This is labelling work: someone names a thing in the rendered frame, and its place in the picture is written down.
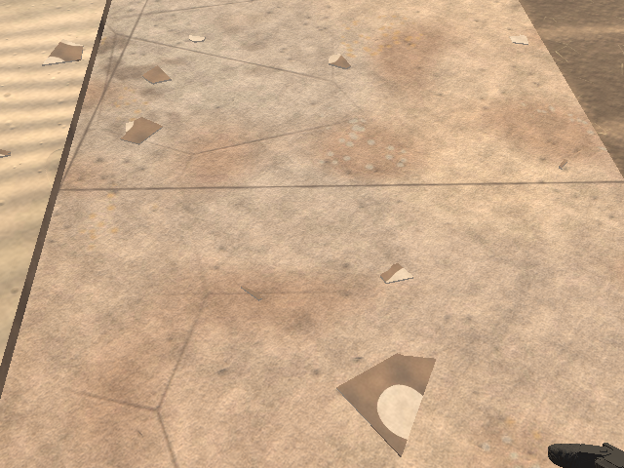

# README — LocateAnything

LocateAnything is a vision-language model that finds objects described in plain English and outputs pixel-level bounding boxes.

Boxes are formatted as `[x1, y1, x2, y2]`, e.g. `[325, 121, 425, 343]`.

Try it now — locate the robot right hand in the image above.
[548, 443, 624, 468]

